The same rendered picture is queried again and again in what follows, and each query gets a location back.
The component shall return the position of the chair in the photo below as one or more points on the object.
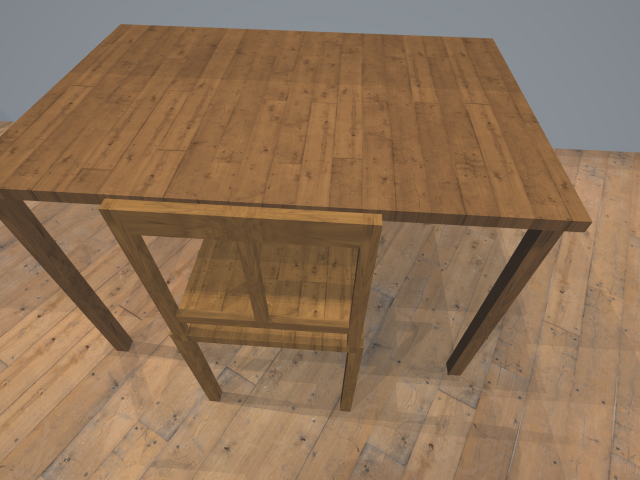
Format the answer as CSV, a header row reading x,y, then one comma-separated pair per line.
x,y
269,277

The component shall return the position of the table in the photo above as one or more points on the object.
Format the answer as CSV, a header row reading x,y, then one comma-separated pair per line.
x,y
420,129

